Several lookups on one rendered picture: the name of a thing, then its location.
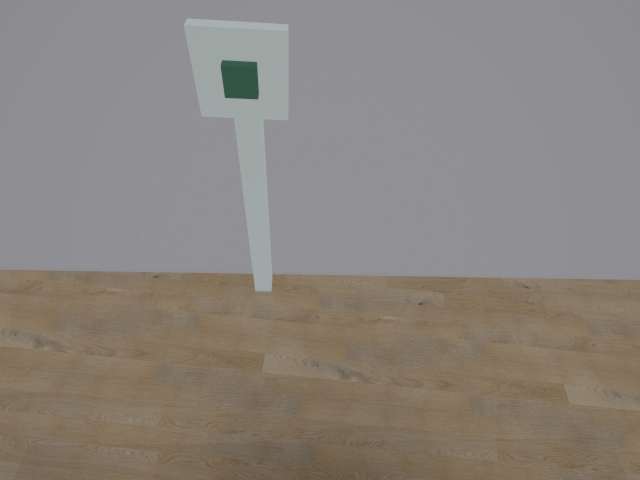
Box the panel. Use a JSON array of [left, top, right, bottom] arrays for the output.
[[184, 18, 289, 292]]

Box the button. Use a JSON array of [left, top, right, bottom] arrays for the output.
[[221, 60, 259, 99]]

